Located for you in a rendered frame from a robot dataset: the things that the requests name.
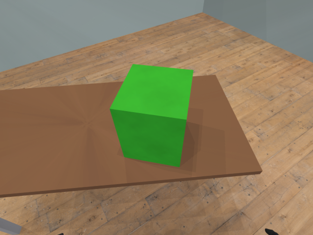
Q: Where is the table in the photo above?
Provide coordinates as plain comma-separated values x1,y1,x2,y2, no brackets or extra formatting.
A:
0,75,262,235

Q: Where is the carton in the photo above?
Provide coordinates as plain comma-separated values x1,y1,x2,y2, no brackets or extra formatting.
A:
110,64,194,167

